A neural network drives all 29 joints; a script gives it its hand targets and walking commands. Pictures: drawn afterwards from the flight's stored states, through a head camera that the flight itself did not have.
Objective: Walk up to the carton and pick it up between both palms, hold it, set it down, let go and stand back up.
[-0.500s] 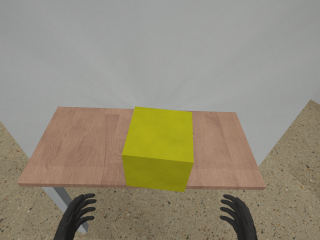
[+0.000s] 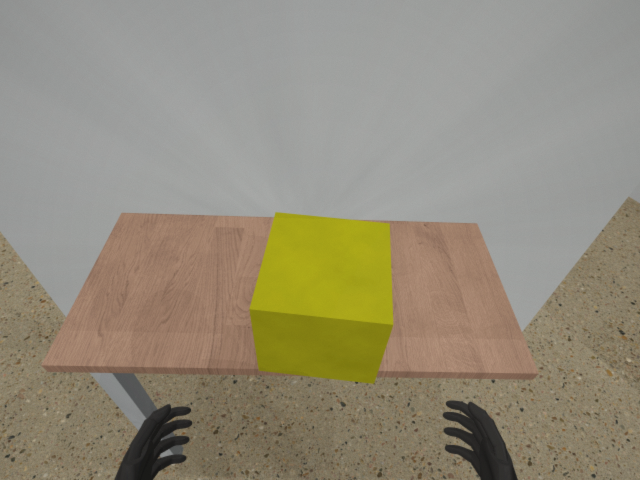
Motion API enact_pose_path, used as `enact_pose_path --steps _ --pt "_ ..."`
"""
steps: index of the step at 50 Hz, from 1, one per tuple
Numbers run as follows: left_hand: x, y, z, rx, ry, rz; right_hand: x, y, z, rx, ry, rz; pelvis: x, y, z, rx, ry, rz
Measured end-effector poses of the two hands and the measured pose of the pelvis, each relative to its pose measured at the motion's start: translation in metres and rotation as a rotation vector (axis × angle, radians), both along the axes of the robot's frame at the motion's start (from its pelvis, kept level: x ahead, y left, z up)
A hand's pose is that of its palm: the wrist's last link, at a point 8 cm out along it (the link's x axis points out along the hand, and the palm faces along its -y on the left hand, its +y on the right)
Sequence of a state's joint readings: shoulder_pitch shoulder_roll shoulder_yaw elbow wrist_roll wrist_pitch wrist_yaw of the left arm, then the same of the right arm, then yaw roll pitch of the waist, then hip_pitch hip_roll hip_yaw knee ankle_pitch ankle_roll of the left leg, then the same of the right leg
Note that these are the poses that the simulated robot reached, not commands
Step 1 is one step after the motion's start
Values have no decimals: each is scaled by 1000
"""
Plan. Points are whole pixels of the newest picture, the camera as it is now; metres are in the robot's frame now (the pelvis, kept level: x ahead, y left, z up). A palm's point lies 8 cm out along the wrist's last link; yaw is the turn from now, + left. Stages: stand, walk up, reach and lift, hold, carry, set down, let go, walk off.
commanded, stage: set down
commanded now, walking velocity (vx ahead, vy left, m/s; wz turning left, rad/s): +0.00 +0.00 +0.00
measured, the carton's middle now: (324, 297) +0.41 +0.01 -0.04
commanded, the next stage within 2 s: let go in 0.92 s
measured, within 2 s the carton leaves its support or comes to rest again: neither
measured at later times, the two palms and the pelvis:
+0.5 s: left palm out of the picture +0.16 +0.22 -0.07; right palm out of the picture +0.15 -0.22 -0.06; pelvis +0.00 -0.01 +0.00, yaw +0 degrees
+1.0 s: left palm out of the picture +0.15 +0.21 -0.08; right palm out of the picture +0.15 -0.23 -0.08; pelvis +0.00 -0.02 +0.00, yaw +0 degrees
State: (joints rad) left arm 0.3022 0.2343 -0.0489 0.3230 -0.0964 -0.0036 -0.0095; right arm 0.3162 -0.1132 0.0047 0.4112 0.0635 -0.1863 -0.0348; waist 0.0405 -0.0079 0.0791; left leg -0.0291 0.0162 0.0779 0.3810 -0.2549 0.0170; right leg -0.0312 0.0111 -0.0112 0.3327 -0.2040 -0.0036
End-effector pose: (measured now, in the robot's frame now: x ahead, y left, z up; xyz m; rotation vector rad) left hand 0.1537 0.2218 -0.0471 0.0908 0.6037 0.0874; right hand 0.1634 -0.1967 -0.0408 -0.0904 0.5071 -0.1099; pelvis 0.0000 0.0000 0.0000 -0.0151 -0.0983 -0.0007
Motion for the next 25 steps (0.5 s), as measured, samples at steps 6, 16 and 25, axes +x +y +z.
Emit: enact_pose_path --steps 6,16,25 --pt "0 2 -4 18 30 8 -2 -7 -6 -13 25 6 2 -1 0 0 8 -1" --pt "1 -1 -13 28 89 11 -7 -19 -16 -34 77 16 4 -6 0 4 16 -2" --pt "2 -5 -20 32 135 14 -12 -24 -24 -45 118 27 5 -12 0 6 17 1"
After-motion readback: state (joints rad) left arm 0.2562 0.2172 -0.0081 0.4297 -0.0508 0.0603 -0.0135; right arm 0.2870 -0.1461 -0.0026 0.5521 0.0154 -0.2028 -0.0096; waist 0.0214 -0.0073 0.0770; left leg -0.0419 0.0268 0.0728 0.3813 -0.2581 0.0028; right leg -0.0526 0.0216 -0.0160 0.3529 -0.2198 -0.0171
